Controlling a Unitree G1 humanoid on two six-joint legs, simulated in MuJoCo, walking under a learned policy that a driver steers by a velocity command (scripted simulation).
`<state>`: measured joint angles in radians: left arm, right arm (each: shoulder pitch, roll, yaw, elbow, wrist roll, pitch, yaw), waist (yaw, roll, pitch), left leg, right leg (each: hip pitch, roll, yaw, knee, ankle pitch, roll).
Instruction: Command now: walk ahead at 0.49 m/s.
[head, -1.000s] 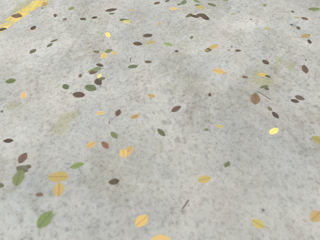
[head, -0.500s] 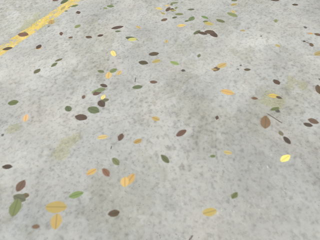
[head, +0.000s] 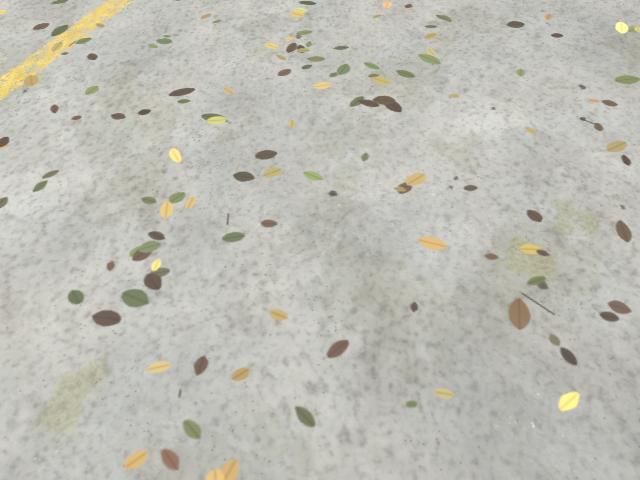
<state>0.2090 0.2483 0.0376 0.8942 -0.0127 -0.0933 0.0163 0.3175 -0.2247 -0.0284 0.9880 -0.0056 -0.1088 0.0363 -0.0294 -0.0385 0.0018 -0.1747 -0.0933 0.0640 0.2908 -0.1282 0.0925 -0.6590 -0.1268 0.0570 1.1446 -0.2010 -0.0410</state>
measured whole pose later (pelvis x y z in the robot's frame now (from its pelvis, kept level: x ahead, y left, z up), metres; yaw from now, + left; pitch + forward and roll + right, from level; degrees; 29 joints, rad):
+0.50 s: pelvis +0.27 -0.08 +0.00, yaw +6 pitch +1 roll -1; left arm 0.26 0.22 0.05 0.91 0.01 -0.12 -0.02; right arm 0.27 -0.28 -0.06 0.94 0.04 -0.06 -0.01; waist 0.01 0.05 0.01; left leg -0.59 0.08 -0.07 1.16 -0.23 0.06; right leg -0.20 0.01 -0.14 0.35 -0.17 -0.05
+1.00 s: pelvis +0.52 +0.03 -0.01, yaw +24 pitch +1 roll +0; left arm 0.19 0.27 0.06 0.85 -0.02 -0.13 0.01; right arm 0.21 -0.26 -0.09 0.79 0.02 -0.06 0.04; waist 0.00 -0.01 0.05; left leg -0.37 -0.10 0.03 0.52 -0.18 0.11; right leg -0.42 -0.07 0.03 1.25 -0.38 -0.01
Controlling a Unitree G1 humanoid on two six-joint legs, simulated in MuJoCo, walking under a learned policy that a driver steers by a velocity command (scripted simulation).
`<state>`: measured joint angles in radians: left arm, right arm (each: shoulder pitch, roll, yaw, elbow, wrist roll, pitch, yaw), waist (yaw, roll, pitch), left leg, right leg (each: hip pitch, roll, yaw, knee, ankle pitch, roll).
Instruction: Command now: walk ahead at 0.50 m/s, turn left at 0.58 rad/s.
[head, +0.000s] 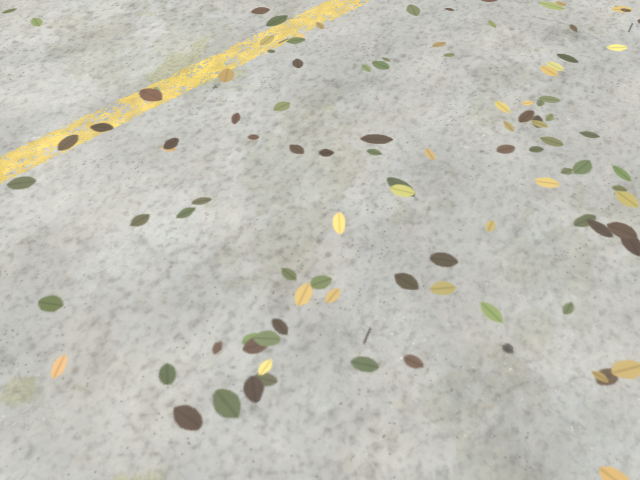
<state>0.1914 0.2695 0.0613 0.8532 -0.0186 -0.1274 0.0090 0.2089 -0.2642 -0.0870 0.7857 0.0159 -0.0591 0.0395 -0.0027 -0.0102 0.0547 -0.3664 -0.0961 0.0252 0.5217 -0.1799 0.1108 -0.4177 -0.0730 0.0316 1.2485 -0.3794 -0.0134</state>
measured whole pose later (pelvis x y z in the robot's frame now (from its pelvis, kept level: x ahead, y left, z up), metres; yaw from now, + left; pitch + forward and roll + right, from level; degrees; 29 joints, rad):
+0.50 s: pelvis +0.29 -0.04 +0.00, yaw +13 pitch +2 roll -1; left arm 0.18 0.26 0.06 0.77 0.00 -0.12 -0.03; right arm 0.33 -0.27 -0.06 0.79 0.02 -0.06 -0.01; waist -0.01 0.03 0.01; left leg -0.40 -0.04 -0.10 1.18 -0.40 0.05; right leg -0.35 0.05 -0.02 0.48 -0.16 -0.05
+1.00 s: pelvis +0.53 +0.07 +0.00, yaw +12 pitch +2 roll +0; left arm 0.37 0.29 0.04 0.88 -0.03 -0.07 -0.01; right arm 0.10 -0.25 -0.04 0.69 0.00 -0.09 0.02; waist 0.04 -0.03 0.02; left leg -0.40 0.00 0.05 0.52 -0.17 0.05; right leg -0.34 -0.01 0.05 1.10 -0.44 -0.02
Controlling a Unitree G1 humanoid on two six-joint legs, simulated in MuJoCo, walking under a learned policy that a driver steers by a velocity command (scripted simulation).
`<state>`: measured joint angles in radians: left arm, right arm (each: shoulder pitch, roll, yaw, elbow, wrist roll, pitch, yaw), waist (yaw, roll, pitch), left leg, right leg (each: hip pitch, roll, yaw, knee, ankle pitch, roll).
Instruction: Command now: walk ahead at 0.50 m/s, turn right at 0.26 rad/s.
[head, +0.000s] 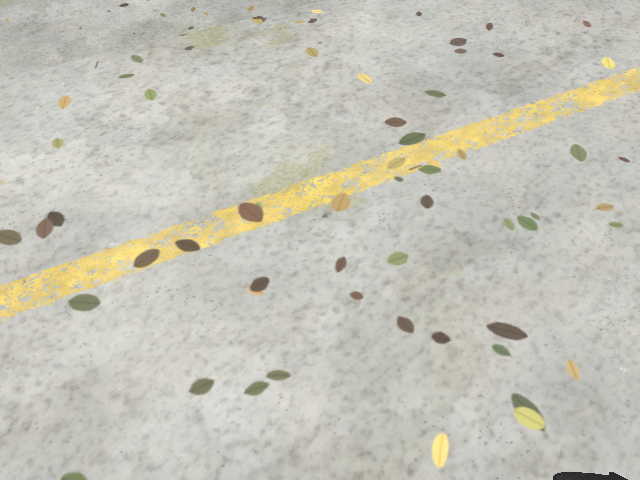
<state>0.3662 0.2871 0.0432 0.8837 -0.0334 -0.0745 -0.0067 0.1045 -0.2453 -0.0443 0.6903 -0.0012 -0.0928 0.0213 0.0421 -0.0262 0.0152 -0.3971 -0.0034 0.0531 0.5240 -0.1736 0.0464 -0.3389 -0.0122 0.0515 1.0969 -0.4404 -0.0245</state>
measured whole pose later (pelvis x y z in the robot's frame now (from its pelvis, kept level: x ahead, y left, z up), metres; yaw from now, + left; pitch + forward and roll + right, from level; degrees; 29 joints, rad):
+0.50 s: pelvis +0.26 -0.06 -0.02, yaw -16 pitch +2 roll +1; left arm 0.10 0.28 0.07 0.67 -0.02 -0.04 -0.05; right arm 0.29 -0.28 -0.07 0.86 0.01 -0.06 -0.01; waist -0.03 -0.01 0.06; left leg -0.15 0.07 0.11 0.99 -0.49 -0.02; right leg -0.51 0.04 -0.05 0.66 -0.18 -0.11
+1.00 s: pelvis +0.54 -0.11 -0.01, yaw -34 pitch +2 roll +1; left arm 0.36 0.30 0.07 0.71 -0.03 -0.03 0.02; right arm 0.09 -0.27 -0.05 0.70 -0.01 -0.12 0.02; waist 0.04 -0.03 0.00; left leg -0.43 -0.03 0.00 0.55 -0.17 0.02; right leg -0.30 0.07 0.17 1.04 -0.49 -0.03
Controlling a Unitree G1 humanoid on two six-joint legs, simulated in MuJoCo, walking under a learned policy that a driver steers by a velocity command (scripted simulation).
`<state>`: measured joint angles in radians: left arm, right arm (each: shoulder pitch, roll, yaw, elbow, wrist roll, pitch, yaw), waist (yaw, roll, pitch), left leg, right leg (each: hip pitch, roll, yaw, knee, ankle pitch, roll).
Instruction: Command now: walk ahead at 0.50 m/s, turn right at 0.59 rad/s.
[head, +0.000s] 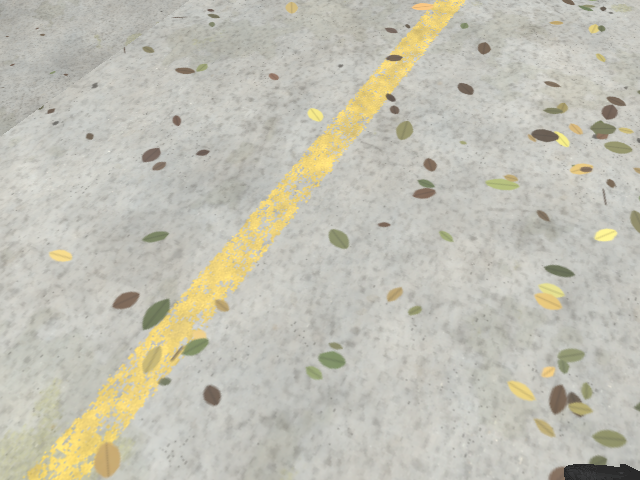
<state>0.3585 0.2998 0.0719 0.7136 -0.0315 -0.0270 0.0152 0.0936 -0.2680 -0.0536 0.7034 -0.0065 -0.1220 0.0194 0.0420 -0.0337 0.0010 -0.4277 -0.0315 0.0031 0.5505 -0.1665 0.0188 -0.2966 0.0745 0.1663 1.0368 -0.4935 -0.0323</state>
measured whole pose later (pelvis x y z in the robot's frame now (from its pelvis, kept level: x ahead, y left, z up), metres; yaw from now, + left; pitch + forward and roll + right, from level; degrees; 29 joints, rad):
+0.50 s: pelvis +0.25 -0.07 -0.01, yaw -18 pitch +2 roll +1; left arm 0.10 0.30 0.07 0.57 -0.02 -0.02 -0.04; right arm 0.30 -0.31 -0.07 0.85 0.01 -0.06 0.00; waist -0.05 -0.01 0.07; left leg -0.12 0.09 0.11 0.92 -0.52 -0.03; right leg -0.51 0.03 -0.04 0.65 -0.18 -0.11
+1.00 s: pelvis +0.54 -0.14 +0.00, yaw -36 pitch +2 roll +1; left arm 0.37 0.30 0.07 0.71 -0.03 -0.02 0.02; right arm 0.08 -0.28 -0.05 0.70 -0.01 -0.11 0.03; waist 0.05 -0.02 0.01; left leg -0.44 -0.04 0.00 0.56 -0.16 0.02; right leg -0.26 0.08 0.19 1.01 -0.52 -0.03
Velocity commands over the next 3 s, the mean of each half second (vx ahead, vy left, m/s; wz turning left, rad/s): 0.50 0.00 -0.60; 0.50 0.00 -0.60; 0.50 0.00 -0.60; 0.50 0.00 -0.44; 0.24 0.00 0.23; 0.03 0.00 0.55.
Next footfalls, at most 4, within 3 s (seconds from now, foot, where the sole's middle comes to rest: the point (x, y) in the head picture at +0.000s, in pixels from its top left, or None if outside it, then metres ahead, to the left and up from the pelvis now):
0.46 right None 0.36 -0.19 -0.76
0.92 left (395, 383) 0.70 -0.12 -0.76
1.46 right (568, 382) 0.73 -0.50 -0.76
1.94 left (597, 271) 1.05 -0.65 -0.76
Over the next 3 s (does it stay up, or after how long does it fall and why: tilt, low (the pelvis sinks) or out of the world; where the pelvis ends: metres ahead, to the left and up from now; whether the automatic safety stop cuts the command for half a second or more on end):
stays up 0.99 -0.73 0.02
